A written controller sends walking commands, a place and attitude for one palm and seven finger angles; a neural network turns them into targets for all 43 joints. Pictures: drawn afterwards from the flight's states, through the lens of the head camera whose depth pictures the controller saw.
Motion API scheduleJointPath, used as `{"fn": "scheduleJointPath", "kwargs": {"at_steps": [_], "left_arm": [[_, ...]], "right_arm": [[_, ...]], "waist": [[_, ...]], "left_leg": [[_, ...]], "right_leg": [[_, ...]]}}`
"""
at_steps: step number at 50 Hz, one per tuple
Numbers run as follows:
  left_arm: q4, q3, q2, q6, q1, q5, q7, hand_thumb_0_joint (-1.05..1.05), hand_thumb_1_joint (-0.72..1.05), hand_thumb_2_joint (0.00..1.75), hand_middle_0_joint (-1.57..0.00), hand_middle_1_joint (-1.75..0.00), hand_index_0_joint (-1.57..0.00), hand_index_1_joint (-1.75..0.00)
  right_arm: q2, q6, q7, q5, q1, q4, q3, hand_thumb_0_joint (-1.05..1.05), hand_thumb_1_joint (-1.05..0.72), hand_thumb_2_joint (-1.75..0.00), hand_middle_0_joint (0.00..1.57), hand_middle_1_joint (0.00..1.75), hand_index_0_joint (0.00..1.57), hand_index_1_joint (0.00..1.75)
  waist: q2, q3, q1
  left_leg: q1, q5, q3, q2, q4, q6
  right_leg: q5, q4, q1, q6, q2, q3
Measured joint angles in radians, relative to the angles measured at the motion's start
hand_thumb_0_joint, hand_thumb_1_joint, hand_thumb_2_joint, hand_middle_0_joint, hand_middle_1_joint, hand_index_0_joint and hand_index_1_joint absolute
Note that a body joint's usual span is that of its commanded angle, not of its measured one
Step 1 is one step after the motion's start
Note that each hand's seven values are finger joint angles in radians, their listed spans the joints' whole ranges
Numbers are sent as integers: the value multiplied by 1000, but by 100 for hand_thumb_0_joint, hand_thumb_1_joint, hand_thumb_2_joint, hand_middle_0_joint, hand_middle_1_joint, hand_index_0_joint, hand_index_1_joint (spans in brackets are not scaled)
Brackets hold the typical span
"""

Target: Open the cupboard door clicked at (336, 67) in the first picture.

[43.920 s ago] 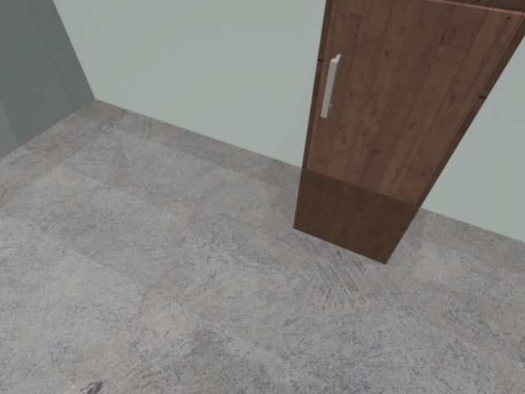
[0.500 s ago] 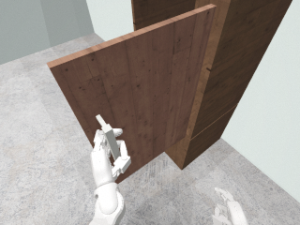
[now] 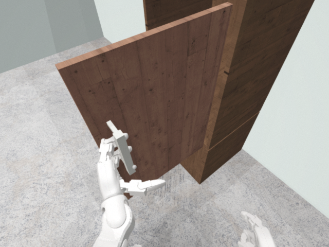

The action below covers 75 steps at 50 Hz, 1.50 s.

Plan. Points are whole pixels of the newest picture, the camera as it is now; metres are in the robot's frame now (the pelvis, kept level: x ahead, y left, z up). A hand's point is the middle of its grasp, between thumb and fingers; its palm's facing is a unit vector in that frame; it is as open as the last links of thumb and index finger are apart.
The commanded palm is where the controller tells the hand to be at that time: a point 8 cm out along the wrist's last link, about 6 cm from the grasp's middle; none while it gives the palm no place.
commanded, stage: open thumb and fingers to let go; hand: left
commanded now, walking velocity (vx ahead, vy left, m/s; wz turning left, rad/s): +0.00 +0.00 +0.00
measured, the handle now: (121, 149) +0.33 +0.13 +0.06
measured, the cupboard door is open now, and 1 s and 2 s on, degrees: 89 87 87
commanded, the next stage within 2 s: slide the hand sideways off the handle in 0.22 s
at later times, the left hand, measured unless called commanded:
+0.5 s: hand (127, 177) +0.27 +0.10 +0.05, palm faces -0.09 -0.99 -0.08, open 16.3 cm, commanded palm +0.25 +0.13 +0.06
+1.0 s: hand (112, 188) +0.24 +0.13 +0.05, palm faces -0.08 -1.00 +0.00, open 16.3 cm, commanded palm +0.21 +0.18 +0.06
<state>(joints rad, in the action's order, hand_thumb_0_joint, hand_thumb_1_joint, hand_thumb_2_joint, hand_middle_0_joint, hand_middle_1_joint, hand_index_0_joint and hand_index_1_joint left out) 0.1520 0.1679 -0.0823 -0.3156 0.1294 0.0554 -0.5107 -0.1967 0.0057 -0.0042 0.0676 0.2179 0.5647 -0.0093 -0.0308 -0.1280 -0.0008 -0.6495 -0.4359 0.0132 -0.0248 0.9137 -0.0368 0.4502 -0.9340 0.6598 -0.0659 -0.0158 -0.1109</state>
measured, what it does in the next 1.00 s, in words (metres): stands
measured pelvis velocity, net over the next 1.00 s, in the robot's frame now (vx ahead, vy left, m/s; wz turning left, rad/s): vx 0.01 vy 0.05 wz -0.03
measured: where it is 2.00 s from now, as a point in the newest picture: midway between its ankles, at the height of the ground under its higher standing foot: outside the picture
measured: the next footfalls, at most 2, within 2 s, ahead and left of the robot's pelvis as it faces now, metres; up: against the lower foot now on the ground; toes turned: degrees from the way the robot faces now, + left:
none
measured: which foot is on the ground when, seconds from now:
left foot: down 0.00-1.00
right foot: down 0.00-1.00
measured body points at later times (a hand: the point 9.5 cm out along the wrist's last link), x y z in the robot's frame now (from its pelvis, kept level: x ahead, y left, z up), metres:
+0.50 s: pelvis -0.02 +0.03 -0.01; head +0.02 +0.02 +0.44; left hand +0.27 +0.16 +0.06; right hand +0.16 -0.18 -0.10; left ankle +0.01 +0.15 -0.69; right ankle +0.01 -0.07 -0.69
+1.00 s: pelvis +0.01 +0.05 -0.01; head +0.05 +0.05 +0.44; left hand +0.24 +0.18 +0.05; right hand +0.18 -0.17 -0.09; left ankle +0.01 +0.15 -0.69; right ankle +0.01 -0.07 -0.69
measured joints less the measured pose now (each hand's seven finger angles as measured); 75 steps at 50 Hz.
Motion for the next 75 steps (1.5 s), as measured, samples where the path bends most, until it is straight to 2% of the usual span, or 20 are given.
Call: {"fn": "scheduleJointPath", "kwargs": {"at_steps": [13,17,18,19,22,25,26,28,31,35,38,42,49,61,75], "left_arm": [[36,63,-17,16,-59,45,-44,-1,-50,30,-23,-61,-23,-59],[44,69,-18,27,-75,46,-53,-1,-50,30,-28,-57,-28,-55],[42,67,-13,27,-74,53,-39,-1,-50,30,-28,-56,-28,-54],[38,61,0,20,-70,57,6,-1,-50,30,-28,-54,-26,-52],[23,48,88,-11,-68,27,216,-1,-50,30,-24,-47,-17,-46],[5,44,165,-11,-74,-63,408,-1,-50,30,-21,-41,-11,-40],[0,41,175,-3,-75,-93,447,-1,-50,30,-20,-39,-10,-38],[-12,33,172,18,-71,-134,483,-1,-50,30,-17,-36,-9,-36],[-37,28,144,41,-50,-140,474,-1,-50,30,-14,-34,-11,-33],[-88,34,114,50,2,-105,437,-1,-50,30,-11,-31,-14,-32],[-130,45,119,50,46,-80,431,-1,-50,30,-10,-31,-14,-31],[-180,47,141,55,103,-71,440,-1,-50,30,-11,-30,-14,-30],[-274,12,175,52,213,-100,460,-1,-50,30,-14,-30,-15,-30],[-406,-34,205,31,377,-136,546,-1,-50,30,-15,-30,-15,-30],[-424,-173,269,-6,453,-241,668,-1,-50,30,-15,-30,-15,-30]], "right_arm": [[21,-9,6,3,-23,-13,20,1,-91,-90,20,30,20,30],[25,-17,7,1,-26,-11,26,1,-91,-90,20,30,20,30],[25,-15,8,0,-26,-9,29,1,-91,-90,20,30,20,30],[23,-14,9,-3,-22,-11,32,1,-91,-90,20,30,20,30],[12,-3,4,-20,0,-27,34,1,-91,-90,20,30,20,30],[-9,15,-6,-50,19,-41,37,1,-91,-90,20,30,20,30],[-15,22,-10,-58,23,-45,38,1,-91,-90,20,30,20,30],[-24,34,-13,-70,32,-53,40,1,-91,-90,20,30,20,30],[-30,49,-10,-74,46,-69,38,1,-91,-90,20,30,20,30],[-27,54,6,-67,57,-97,35,1,-91,-90,20,30,20,30],[-21,50,13,-62,60,-117,36,1,-91,-90,20,30,20,30],[-15,40,14,-60,56,-135,41,1,-90,-90,20,30,20,30],[-7,46,9,-60,48,-151,45,1,-90,-90,20,30,20,30],[-14,60,1,-64,55,-176,35,1,-90,-90,20,30,20,30],[-29,71,-32,-82,53,-163,16,1,-90,-90,20,30,20,30]], "waist": [[2,5,-7],[-1,8,-10],[1,10,-9],[4,11,-10],[2,18,-15],[-13,32,-16],[-18,35,-15],[-21,38,-11],[-17,33,-4],[-4,23,3],[4,19,6],[7,19,7],[0,18,2],[-9,0,-10],[-9,-13,-9]], "left_leg": [[-29,-14,-9,10,44,26],[-31,-13,-10,12,49,32],[-33,-13,-11,14,50,34],[-37,-12,-12,16,52,37],[-50,-12,-8,21,67,42],[-49,-15,-5,23,77,48],[-46,-15,-6,23,76,50],[-41,-13,-12,25,70,55],[-39,-11,-23,28,63,61],[-43,-20,-37,28,68,67],[-47,-31,-43,25,79,69],[-51,-46,-44,21,93,70],[-61,-66,-36,17,110,67],[-96,-95,-23,14,146,58],[-133,-111,3,0,192,41]], "right_leg": [[-4,-18,18,24,-10,10],[-9,-16,17,30,-12,11],[-10,-18,19,31,-14,12],[-10,-21,23,33,-17,13],[-9,-33,32,36,-22,10],[-11,-32,24,42,-24,6],[-14,-28,20,44,-24,7],[-19,-20,16,50,-25,13],[-23,-15,18,57,-28,24],[-18,-24,29,63,-28,39],[-9,-34,36,65,-26,45],[2,-44,39,66,-22,47],[18,-52,44,65,-18,39],[52,-89,75,58,-16,28],[70,-126,103,40,-2,4]]}}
